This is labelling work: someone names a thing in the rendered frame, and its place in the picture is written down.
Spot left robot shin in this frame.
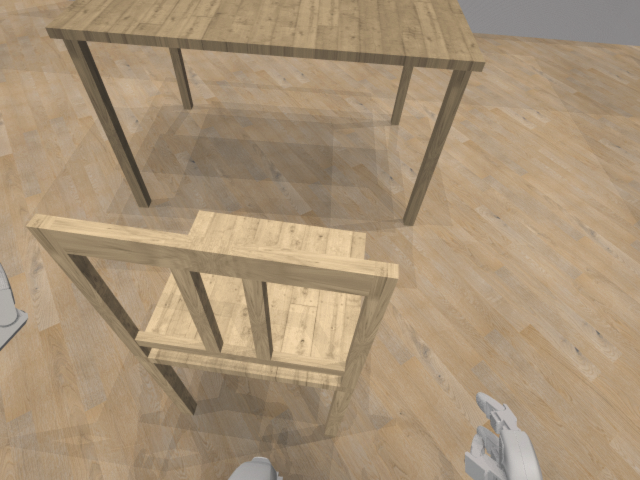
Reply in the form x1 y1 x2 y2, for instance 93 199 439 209
251 457 272 465

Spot right robot hand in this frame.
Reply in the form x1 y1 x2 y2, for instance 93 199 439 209
465 392 543 480

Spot chair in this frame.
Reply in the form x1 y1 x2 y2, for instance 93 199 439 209
26 210 399 438

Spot table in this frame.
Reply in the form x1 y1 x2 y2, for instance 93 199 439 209
45 0 486 226

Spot left robot hand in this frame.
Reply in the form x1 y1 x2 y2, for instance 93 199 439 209
0 263 28 351

